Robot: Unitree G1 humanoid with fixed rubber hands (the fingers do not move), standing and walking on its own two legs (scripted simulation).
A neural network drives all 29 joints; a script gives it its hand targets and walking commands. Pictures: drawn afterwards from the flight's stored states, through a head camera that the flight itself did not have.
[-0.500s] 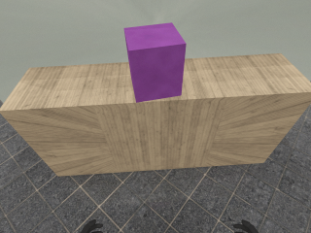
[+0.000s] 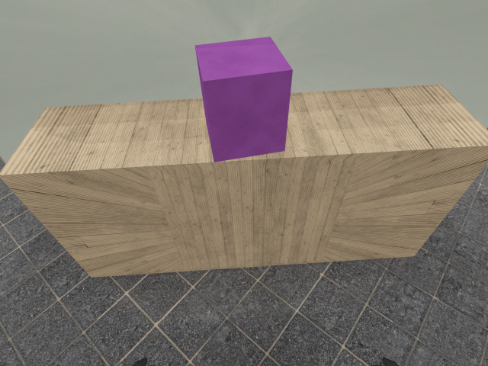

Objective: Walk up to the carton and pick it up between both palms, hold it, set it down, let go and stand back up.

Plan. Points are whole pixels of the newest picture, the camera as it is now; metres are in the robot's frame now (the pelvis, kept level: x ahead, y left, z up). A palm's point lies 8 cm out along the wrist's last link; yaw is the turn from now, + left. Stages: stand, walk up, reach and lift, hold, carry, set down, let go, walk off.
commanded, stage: stand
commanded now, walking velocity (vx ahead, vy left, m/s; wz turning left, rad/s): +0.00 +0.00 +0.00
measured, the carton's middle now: (241, 100) +0.79 +0.04 +0.02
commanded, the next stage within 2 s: walk up in 0.28 s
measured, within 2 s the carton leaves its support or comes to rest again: neither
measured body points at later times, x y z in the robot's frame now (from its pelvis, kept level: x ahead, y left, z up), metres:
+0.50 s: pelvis +0.00 +0.00 +0.00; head +0.01 +0.00 +0.45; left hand +0.08 +0.23 -0.13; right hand +0.08 -0.23 -0.13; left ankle +0.00 +0.12 -0.73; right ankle +0.00 -0.12 -0.73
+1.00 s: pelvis +0.12 +0.02 +0.02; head +0.13 +0.05 +0.46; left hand +0.27 +0.25 -0.10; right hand +0.13 -0.21 -0.10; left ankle +0.04 +0.11 -0.73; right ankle +0.24 -0.09 -0.66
